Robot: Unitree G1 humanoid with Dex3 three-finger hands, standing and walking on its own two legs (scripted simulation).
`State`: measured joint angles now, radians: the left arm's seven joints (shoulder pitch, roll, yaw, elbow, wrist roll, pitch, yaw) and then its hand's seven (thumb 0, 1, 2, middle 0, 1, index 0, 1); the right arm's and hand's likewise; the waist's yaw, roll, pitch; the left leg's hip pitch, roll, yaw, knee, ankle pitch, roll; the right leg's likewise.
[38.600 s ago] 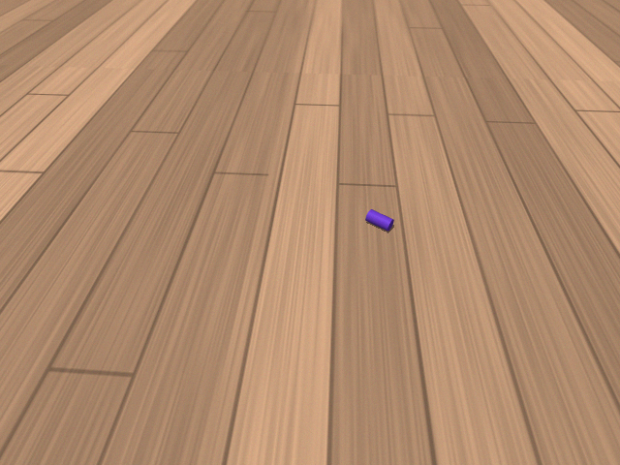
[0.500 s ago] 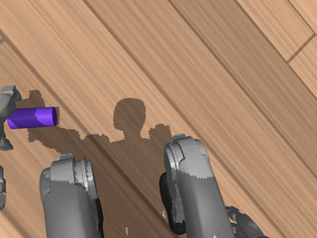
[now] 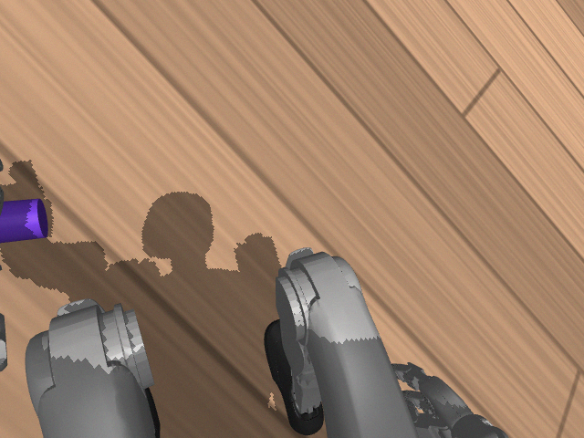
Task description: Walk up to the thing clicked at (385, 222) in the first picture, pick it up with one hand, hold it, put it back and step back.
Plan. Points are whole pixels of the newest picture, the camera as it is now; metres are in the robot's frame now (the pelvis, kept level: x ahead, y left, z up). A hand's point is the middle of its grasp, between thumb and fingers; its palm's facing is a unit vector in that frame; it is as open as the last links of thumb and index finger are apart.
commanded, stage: rest palm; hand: left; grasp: from above
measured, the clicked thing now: out of the picture +0.45 +0.31 -0.26
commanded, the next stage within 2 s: close in 1.40 s
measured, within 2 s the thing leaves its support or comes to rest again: neither
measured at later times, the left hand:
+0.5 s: hand (0, 240) +0.41 +0.29 -0.22, palm faces -0.41 -0.08 -0.91, open 14.2 cm
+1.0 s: hand out of the picture +0.42 +0.32 -0.24, palm faces -0.48 -0.14 -0.87, open 14.2 cm
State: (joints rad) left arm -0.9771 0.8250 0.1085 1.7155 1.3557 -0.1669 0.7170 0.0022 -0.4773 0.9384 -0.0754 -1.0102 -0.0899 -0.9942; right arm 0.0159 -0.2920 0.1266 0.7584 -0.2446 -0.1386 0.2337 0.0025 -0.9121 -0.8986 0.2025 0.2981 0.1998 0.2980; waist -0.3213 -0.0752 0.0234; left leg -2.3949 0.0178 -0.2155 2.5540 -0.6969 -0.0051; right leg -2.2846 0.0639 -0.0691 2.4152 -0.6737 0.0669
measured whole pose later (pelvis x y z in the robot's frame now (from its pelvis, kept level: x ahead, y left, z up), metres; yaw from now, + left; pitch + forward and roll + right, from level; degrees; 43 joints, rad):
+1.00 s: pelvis +0.00 +0.00 +0.00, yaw -1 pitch +27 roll -14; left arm -0.93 0.92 0.11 1.67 1.30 -0.29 0.59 0.00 -0.50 0.96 -0.08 -1.00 -0.08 -1.00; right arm 0.07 -0.29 0.23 0.75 -0.30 -0.21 0.29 0.00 -0.92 -0.90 0.20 0.30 0.20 0.30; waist -0.33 -0.10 0.12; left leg -2.35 0.00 -0.27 2.59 -0.73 -0.03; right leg -2.22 0.06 -0.11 2.42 -0.70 0.08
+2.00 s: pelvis +0.00 +0.00 +0.00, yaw -2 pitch +25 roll -14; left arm -0.86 0.86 0.05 1.67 1.40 -0.29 0.81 0.00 -0.37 0.90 -0.15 -0.94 -0.16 -0.93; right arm 0.01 -0.30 0.23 0.76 -0.31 -0.21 0.29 0.00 -0.90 -0.90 0.20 0.30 0.20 0.30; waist -0.33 -0.12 0.12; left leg -2.31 0.02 -0.28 2.58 -0.73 -0.02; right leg -2.19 0.08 -0.12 2.40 -0.67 0.08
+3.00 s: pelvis +0.00 +0.00 +0.00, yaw -2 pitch +27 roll -14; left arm -0.97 0.95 0.16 1.72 1.22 -0.16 0.63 0.00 -0.10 0.63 -0.36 -0.73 -0.38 -0.70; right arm 0.06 -0.36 0.22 0.72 -0.27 -0.25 0.29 0.00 -0.90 -0.89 0.20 0.30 0.20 0.30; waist -0.37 -0.12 0.14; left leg -2.35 0.01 -0.27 2.57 -0.71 -0.02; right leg -2.23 0.06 -0.12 2.39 -0.67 0.08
